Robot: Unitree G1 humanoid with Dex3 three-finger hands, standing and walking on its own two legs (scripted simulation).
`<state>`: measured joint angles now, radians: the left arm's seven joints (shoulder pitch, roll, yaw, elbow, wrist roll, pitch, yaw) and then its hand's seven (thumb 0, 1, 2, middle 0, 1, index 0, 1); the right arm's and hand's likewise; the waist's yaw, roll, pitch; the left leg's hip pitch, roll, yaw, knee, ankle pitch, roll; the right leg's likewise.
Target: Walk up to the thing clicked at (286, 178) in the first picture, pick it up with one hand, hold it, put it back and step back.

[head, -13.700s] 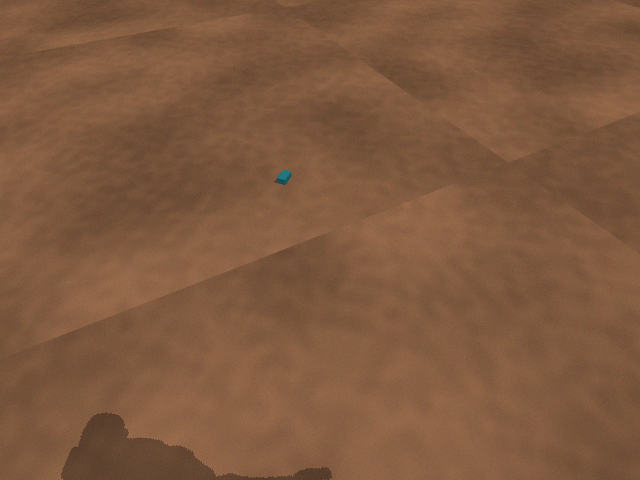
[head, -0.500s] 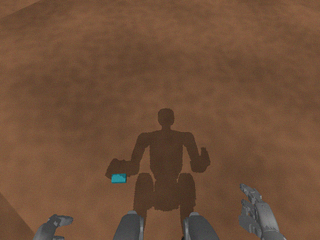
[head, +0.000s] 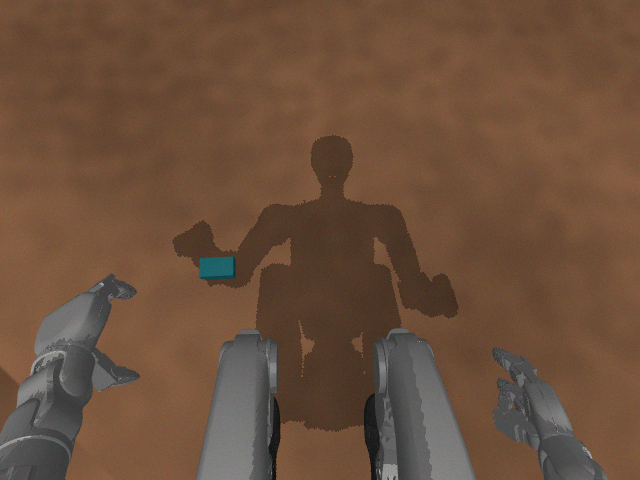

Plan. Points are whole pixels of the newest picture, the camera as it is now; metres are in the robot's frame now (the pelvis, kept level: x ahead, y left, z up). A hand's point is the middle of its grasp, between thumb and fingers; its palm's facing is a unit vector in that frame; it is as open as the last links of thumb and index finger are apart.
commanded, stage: rise first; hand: left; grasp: from above
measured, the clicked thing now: (217, 268) +0.49 +0.25 -0.46
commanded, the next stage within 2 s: approach in 1.30 s
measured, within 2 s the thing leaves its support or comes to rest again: neither
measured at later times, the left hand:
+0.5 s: hand (147, 300) +0.37 +0.31 -0.26, palm faces -0.47 -0.12 -0.88, open 11.9 cm
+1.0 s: hand (163, 282) +0.42 +0.31 -0.31, palm faces -0.45 -0.03 -0.89, open 11.7 cm
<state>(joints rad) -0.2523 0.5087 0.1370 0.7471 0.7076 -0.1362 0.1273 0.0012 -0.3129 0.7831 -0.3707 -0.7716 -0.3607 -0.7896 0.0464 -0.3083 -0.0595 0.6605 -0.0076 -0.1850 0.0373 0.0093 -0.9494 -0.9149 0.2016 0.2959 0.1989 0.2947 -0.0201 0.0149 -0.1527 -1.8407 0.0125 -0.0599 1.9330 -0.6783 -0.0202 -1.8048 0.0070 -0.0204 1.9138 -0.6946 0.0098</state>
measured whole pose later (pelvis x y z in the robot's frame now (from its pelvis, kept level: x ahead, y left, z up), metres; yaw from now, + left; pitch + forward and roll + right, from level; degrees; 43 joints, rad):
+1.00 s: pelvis -0.01 +0.01 -0.15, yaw -5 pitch +34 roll -7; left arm -0.82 0.76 0.17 1.37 1.30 -0.33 0.43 0.00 -0.12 0.67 -0.46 -0.59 -0.45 -0.60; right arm 0.08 -0.26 0.01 0.78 -0.15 -0.03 0.13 0.00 -0.90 -0.90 0.20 0.30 0.20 0.29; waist -0.16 -0.03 -0.05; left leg -2.30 0.00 -0.13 2.41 -0.70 -0.01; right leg -2.23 0.03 -0.07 2.33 -0.70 0.04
